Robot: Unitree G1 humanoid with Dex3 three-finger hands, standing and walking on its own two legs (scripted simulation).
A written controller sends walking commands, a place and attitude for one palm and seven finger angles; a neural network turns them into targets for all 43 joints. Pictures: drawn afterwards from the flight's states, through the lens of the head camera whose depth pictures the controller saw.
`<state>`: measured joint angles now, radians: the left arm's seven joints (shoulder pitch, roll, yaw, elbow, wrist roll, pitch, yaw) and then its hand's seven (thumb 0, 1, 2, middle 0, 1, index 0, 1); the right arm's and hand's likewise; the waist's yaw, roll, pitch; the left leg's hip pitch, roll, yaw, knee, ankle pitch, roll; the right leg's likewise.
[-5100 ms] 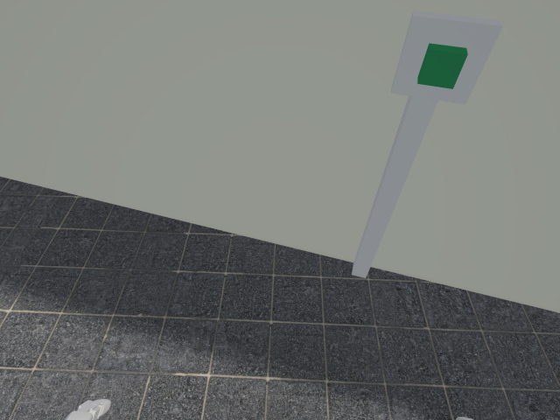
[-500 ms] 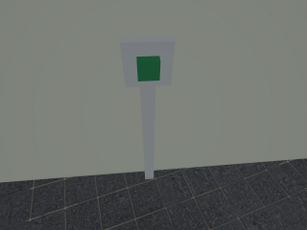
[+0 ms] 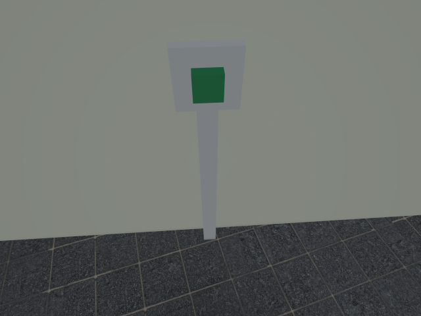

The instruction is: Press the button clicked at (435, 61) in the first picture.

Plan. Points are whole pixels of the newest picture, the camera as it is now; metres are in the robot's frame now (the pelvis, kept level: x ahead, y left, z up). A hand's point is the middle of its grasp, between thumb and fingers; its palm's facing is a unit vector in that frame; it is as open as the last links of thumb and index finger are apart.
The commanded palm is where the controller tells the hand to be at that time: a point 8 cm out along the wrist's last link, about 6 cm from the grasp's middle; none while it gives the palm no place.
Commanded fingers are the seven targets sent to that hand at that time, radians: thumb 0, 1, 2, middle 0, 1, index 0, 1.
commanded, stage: look again from close up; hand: left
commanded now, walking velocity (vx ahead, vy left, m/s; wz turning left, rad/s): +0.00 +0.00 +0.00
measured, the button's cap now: (207, 84) +0.56 +0.03 +0.15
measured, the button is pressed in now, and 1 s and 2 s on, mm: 0 0 0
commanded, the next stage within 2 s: shuffle to correct the standing spot in 0.34 s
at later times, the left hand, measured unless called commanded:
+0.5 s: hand out of the picture +0.03 +0.17 -0.17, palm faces +0.00 -0.98 -0.19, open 7.4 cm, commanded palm none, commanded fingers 0.00 0.90 0.90 -0.20 -0.30 -0.20 -0.30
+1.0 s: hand out of the picture -0.01 +0.10 -0.19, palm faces +0.12 -0.98 -0.14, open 7.4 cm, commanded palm none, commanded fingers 0.00 0.90 0.90 -0.20 -0.30 -0.20 -0.30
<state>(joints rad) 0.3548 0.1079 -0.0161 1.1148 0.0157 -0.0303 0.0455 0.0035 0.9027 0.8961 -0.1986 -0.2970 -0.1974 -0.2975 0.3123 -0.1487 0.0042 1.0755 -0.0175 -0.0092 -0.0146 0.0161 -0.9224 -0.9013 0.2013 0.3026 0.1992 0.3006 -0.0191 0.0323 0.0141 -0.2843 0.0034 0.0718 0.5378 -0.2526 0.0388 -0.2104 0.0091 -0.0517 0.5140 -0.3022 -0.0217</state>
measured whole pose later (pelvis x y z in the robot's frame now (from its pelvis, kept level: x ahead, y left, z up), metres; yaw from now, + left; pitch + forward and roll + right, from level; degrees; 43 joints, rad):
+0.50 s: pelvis +0.02 +0.00 +0.00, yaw -1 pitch -1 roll +0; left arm 0.30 0.16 -0.01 1.08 0.01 -0.01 0.04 0.00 0.91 0.90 -0.20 -0.30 -0.20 -0.30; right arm 0.26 -0.16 0.02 1.12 -0.01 -0.02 -0.02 0.01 -0.92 -0.90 0.20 0.30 0.20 0.30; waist -0.01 -0.02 0.02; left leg -0.21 -0.01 0.09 0.47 -0.25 0.04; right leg -0.16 0.00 -0.03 0.48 -0.31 -0.01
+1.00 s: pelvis +0.07 -0.05 -0.01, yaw +4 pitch +1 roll +0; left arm 0.42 0.13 0.02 1.08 0.04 0.00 0.03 0.00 0.90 0.90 -0.20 -0.30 -0.19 -0.30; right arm 0.21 -0.14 -0.02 1.06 -0.02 0.00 -0.04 0.01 -0.92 -0.90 0.20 0.30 0.20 0.30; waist 0.02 -0.04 0.04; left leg -0.38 0.03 0.13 0.71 -0.35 0.04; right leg -0.12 0.06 -0.15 0.52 -0.43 -0.09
